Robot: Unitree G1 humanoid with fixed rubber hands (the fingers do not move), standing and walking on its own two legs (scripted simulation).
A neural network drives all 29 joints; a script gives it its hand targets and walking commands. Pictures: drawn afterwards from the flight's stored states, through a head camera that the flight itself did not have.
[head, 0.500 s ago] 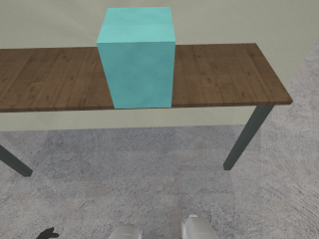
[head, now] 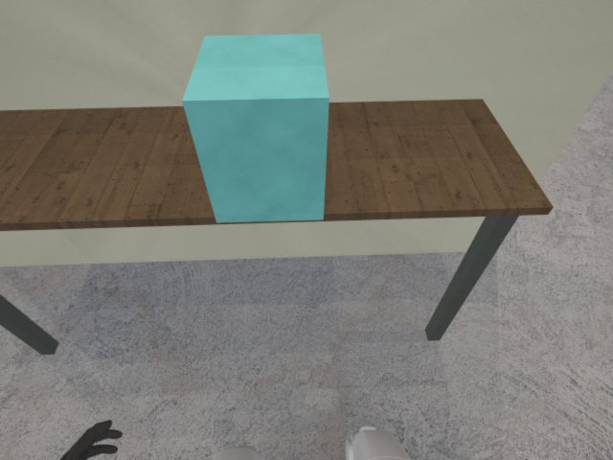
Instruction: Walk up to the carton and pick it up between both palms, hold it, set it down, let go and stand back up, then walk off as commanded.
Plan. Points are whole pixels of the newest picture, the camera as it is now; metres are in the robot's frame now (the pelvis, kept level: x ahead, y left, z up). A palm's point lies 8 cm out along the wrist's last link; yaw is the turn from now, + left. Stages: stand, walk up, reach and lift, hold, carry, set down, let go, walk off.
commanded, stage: walk up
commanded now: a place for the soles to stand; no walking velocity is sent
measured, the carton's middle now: (266, 131) +0.62 +0.10 +0.08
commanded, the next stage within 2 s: none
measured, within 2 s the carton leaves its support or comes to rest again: neither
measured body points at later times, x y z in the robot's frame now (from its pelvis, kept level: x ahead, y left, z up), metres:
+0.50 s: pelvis +0.05 +0.07 +0.00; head +0.04 +0.08 +0.45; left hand +0.13 +0.38 -0.10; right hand +0.10 -0.25 -0.11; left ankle +0.10 +0.17 -0.68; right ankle +0.08 -0.09 -0.64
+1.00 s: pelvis +0.16 +0.05 +0.01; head +0.18 +0.05 +0.46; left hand +0.23 +0.37 -0.08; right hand +0.25 -0.26 -0.11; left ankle +0.20 +0.19 -0.65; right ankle +0.22 -0.05 -0.68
